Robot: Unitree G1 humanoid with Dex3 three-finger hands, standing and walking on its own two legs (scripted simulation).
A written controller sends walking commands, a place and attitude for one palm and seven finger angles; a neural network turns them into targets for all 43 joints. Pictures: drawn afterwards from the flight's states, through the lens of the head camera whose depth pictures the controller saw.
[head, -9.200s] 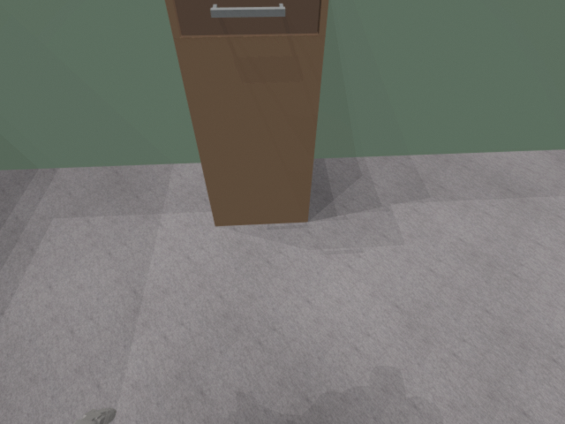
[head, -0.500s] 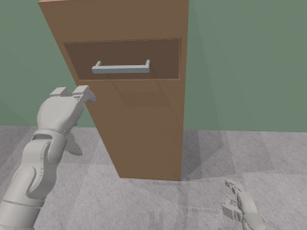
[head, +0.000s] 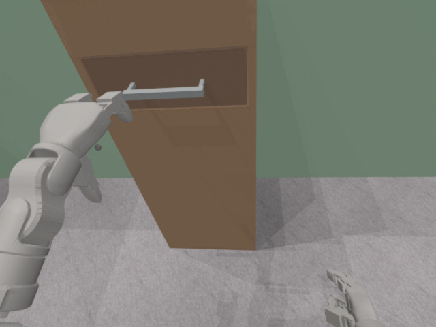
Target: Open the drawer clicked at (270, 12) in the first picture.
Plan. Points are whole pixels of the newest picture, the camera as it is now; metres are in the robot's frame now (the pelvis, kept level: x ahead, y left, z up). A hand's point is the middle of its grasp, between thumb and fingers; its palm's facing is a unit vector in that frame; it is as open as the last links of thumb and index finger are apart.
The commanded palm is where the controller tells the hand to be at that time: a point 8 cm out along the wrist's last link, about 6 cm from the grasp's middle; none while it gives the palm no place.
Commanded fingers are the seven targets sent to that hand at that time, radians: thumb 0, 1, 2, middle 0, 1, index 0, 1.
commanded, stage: raise the hand with hooked fingers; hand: left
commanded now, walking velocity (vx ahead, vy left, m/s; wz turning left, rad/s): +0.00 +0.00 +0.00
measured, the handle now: (164, 89) +0.58 +0.21 +0.15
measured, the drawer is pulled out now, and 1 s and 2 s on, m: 0.00 0.00 0.00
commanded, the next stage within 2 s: move the hooked fingers above the handle in 0.20 s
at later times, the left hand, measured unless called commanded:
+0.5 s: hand (103, 142) +0.33 +0.23 +0.20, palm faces +0.12 -0.02 -0.99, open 13.9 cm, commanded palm +0.31 +0.24 +0.27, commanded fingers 0.00 -0.50 0.30 -0.30 -1.20 -0.30 -1.20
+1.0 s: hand (130, 113) +0.42 +0.22 +0.20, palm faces +0.09 -0.01 -1.00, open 13.9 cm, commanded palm +0.39 +0.23 +0.27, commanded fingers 0.00 -0.50 0.30 -0.30 -1.20 -0.30 -1.20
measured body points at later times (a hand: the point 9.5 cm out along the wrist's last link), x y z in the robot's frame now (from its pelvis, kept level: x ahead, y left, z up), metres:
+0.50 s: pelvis +0.00 +0.00 +0.00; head +0.00 -0.05 +0.45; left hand +0.32 +0.23 +0.26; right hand +0.23 -0.20 -0.10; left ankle +0.01 +0.12 -0.74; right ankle +0.04 -0.13 -0.74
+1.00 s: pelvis +0.02 +0.00 +0.00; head +0.04 -0.04 +0.45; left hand +0.41 +0.22 +0.25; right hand +0.19 -0.23 -0.12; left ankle +0.01 +0.12 -0.74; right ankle +0.04 -0.13 -0.74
